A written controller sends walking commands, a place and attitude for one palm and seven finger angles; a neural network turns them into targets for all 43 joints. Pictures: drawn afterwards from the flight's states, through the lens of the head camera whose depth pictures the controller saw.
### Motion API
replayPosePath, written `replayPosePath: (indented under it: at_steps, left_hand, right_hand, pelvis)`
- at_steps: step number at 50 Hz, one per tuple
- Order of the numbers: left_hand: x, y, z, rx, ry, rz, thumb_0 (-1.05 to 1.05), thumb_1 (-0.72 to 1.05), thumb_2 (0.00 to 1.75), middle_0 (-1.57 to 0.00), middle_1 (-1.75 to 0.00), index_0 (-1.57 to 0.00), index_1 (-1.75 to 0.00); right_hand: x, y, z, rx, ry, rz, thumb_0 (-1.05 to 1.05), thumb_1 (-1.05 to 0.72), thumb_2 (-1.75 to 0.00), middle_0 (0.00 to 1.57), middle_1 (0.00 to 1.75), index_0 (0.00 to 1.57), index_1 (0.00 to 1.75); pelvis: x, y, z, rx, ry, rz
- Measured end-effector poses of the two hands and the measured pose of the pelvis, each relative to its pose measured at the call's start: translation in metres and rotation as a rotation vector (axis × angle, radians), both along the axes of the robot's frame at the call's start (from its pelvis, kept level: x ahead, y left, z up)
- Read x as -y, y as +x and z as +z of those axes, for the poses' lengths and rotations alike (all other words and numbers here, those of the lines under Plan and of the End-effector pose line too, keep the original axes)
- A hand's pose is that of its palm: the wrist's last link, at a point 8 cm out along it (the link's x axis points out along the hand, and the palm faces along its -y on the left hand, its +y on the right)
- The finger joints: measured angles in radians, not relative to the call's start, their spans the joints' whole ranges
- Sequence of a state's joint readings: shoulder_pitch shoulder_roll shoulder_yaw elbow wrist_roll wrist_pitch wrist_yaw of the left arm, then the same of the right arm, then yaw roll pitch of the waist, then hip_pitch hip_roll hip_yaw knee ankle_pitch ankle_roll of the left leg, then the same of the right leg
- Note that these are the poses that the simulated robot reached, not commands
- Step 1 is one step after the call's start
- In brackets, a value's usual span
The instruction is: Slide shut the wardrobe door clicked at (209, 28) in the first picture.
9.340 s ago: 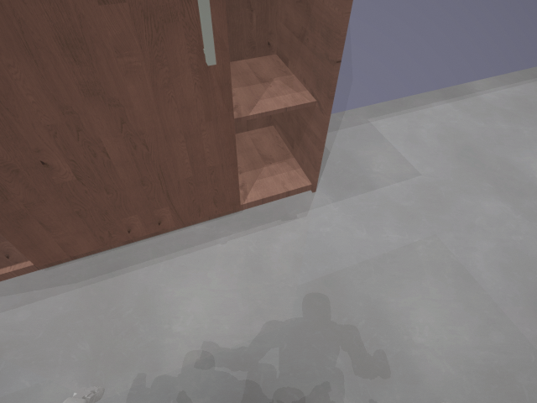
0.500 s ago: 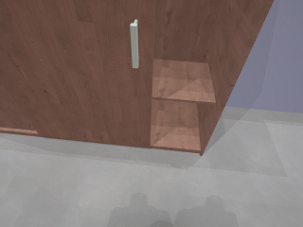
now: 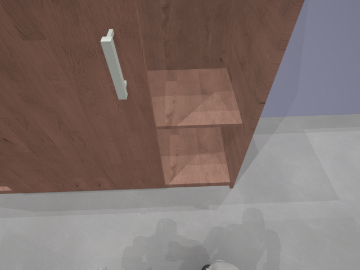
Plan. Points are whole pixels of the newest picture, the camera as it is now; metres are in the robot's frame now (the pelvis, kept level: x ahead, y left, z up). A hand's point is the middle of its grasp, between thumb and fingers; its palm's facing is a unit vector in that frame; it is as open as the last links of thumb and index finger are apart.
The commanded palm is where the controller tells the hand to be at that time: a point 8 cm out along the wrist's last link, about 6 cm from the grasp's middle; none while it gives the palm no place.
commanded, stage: take the last steps up to it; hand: left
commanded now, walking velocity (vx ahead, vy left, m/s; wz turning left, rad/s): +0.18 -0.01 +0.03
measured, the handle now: (117, 66) +0.60 +0.18 +0.13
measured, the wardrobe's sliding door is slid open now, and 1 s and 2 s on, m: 0.38 0.38 0.38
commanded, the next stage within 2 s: come to a stop and stand still in 0.10 s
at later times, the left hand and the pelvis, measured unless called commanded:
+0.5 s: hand out of the picture +0.13 +0.17 -0.17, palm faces +0.08 -0.98 -0.18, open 7.4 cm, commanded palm none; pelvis +0.12 +0.00 +0.01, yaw -1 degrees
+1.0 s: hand out of the picture +0.15 +0.14 -0.15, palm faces +0.01 -0.97 -0.24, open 7.4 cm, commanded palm none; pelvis +0.09 -0.04 +0.01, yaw -1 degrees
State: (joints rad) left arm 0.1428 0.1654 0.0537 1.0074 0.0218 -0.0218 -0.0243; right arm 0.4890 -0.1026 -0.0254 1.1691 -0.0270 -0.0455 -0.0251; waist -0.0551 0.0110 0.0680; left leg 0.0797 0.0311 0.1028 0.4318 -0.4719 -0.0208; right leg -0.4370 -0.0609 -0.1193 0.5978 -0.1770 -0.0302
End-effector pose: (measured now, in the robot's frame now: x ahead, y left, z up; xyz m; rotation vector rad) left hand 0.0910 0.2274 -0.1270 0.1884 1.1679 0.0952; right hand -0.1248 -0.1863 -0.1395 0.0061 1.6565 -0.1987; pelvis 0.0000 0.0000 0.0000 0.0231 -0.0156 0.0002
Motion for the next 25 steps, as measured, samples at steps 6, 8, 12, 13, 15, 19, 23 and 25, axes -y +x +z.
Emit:
replayPosePath:
  at_steps: [6, 8, 12, 13, 15, 19, 23, 25]
  left_hand:
    - [0.024, 0.036, 0.008, 0.046, -0.002, 0.036, 0.0, 0.91, 0.9, -0.2, -0.3, -0.2, -0.29]
    - [0.023, 0.039, 0.014, 0.038, 0.016, 0.075, -0.01, 0.93, 0.9, -0.2, -0.3, -0.2, -0.3]
    - [0.017, 0.041, 0.02, -0.014, 0.035, 0.078, -0.02, 0.95, 0.9, -0.2, -0.3, -0.2, -0.3]
    - [0.017, 0.04, 0.019, -0.03, 0.033, 0.079, -0.02, 0.94, 0.9, -0.2, -0.3, -0.2, -0.3]
    - [0.017, 0.039, 0.017, -0.062, 0.024, 0.083, -0.02, 0.94, 0.9, -0.2, -0.3, -0.2, -0.3]
    - [0.017, 0.036, 0.006, -0.125, -0.005, 0.105, -0.01, 0.92, 0.9, -0.2, -0.3, -0.2, -0.3]
    - [0.012, 0.035, -0.008, -0.176, -0.025, 0.135, 0.0, 0.91, 0.9, -0.2, -0.3, -0.2, -0.3]
    - [0.01, 0.033, -0.009, -0.196, -0.025, 0.14, 0.0, 0.91, 0.9, -0.2, -0.3, -0.2, -0.3]
  right_hand:
    - [0.043, 0.083, -0.004, 0.072, -0.033, 0.045, 0.01, -0.91, -0.89, 0.2, 0.3, 0.2, 0.3]
    - [0.056, 0.124, 0.0, 0.148, -0.053, 0.071, 0.01, -0.91, -0.89, 0.2, 0.3, 0.2, 0.3]
    - [0.068, 0.202, 0.011, 0.301, -0.081, 0.108, 0.01, -0.92, -0.89, 0.2, 0.3, 0.2, 0.3]
    - [0.068, 0.219, 0.014, 0.331, -0.085, 0.118, 0.01, -0.92, -0.89, 0.19, 0.3, 0.2, 0.3]
    - [0.066, 0.249, 0.017, 0.38, -0.09, 0.136, 0.01, -0.92, -0.89, 0.19, 0.3, 0.2, 0.3]
    - [0.053, 0.296, 0.019, 0.435, -0.095, 0.163, 0.0, -0.92, -0.89, 0.19, 0.3, 0.2, 0.3]
    - [0.038, 0.321, 0.018, 0.447, -0.102, 0.188, 0.0, -0.93, -0.89, 0.2, 0.3, 0.2, 0.3]
    - [0.033, 0.328, 0.019, 0.443, -0.097, 0.198, 0.0, -0.92, -0.89, 0.2, 0.3, 0.2, 0.3]
  pelvis:
    - [0.018, 0.038, 0.006, 0.015, -0.014, 0.011]
    - [0.021, 0.049, 0.012, 0.008, -0.018, 0.014]
    - [0.024, 0.072, 0.021, -0.006, -0.021, 0.015]
    - [0.023, 0.078, 0.022, -0.007, -0.022, 0.012]
    - [0.021, 0.088, 0.023, -0.006, -0.026, 0.005]
    - [0.013, 0.107, 0.019, 0.006, -0.042, -0.005]
    - [0.004, 0.119, 0.013, 0.016, -0.035, -0.005]
    - [0.003, 0.12, 0.013, 0.01, -0.018, -0.012]
